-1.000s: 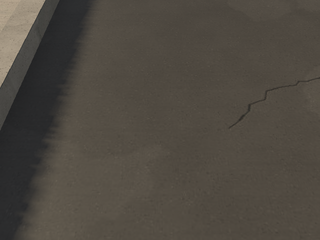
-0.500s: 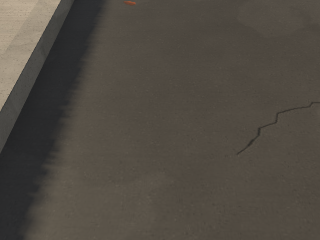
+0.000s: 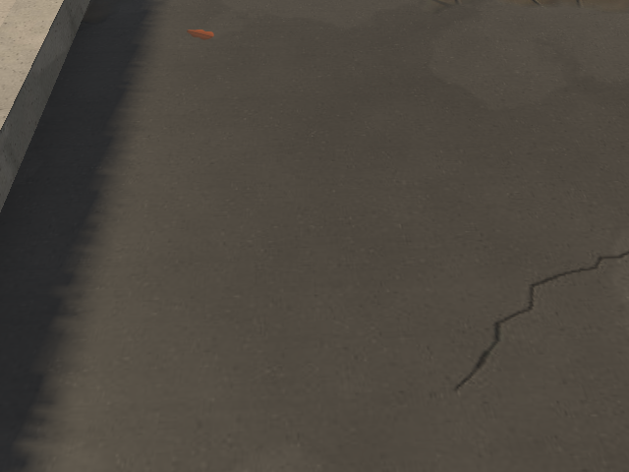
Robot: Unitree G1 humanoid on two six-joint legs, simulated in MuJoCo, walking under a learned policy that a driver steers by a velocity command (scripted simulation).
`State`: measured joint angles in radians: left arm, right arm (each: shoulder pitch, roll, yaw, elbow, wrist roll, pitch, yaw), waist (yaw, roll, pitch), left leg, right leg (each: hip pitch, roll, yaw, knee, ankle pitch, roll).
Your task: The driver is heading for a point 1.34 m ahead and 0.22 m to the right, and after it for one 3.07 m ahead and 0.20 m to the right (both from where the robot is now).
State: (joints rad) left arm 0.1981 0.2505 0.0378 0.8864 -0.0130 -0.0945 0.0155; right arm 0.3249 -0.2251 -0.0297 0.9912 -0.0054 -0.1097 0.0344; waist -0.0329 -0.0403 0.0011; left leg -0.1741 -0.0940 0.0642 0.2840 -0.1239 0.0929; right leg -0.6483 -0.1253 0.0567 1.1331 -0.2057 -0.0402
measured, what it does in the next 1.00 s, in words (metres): walks ahead: right foot, then left foot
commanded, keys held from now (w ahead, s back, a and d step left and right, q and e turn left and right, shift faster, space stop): w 0.96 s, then w+e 0.04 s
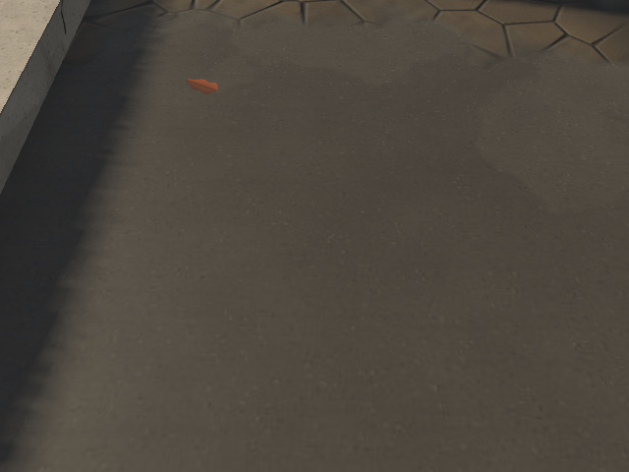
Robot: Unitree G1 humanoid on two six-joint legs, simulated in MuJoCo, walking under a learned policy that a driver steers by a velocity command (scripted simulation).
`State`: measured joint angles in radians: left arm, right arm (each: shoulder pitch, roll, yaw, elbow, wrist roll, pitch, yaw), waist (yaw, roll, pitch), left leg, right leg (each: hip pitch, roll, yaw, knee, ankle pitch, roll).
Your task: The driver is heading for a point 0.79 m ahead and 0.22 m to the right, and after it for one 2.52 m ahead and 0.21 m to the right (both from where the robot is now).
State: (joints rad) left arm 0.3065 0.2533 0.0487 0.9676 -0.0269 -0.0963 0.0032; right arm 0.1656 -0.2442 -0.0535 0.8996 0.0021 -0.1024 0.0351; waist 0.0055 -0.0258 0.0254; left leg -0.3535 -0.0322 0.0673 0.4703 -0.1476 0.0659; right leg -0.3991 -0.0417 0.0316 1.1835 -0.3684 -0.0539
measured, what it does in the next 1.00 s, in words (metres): walks ahead, turning right: right foot, then left foot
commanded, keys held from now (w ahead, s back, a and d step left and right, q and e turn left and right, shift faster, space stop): w+e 0.82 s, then w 0.18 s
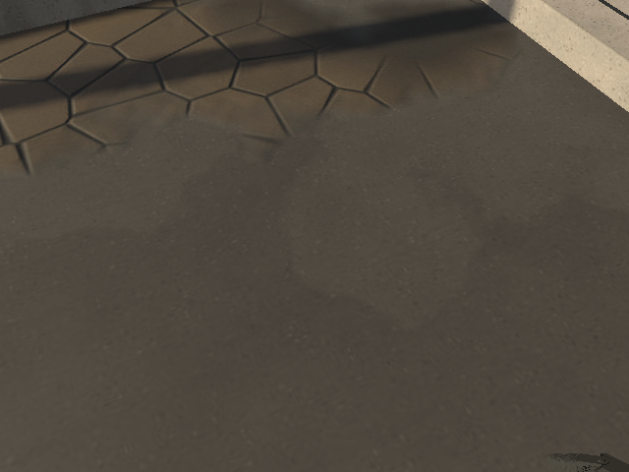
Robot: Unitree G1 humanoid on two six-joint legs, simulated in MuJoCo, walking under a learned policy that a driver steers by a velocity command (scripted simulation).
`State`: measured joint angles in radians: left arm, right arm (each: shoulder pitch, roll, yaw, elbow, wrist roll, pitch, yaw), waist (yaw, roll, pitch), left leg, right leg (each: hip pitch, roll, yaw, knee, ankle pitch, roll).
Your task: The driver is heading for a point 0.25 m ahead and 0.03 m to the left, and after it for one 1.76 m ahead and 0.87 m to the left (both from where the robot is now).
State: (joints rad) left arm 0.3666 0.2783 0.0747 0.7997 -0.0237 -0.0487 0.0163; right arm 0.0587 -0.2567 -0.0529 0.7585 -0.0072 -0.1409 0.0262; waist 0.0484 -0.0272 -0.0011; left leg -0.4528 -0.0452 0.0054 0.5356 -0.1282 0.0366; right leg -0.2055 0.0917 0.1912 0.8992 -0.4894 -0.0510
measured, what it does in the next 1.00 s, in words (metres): walks ahead, turning left: right foot, then left foot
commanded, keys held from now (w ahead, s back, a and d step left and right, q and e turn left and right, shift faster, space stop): w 0.02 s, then w+q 0.98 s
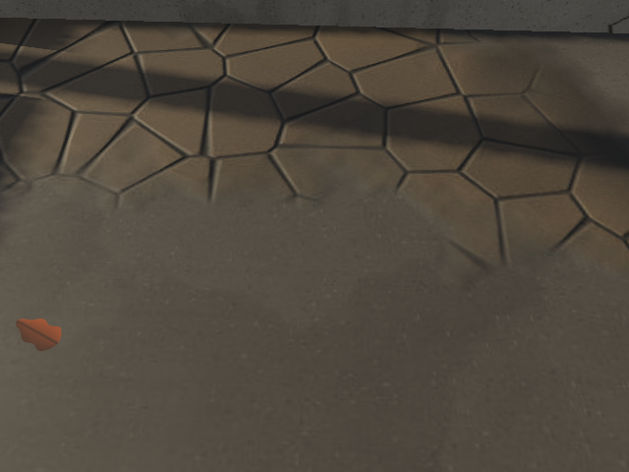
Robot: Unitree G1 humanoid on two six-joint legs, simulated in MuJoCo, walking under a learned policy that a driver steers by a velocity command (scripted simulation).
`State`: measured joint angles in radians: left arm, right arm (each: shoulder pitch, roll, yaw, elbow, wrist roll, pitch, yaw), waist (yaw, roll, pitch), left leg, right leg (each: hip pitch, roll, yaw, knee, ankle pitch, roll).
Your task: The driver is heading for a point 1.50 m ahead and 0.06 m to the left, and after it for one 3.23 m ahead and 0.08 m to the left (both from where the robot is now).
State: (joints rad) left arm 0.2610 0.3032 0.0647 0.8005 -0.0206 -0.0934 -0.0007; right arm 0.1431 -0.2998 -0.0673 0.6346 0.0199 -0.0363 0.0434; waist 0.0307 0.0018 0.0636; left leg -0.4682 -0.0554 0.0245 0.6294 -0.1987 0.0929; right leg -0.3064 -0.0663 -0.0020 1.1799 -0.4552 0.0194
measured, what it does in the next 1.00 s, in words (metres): walks ahead: right foot, then left foot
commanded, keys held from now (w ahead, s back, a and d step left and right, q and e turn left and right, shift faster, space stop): w+q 0.32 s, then w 0.50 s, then w+e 0.18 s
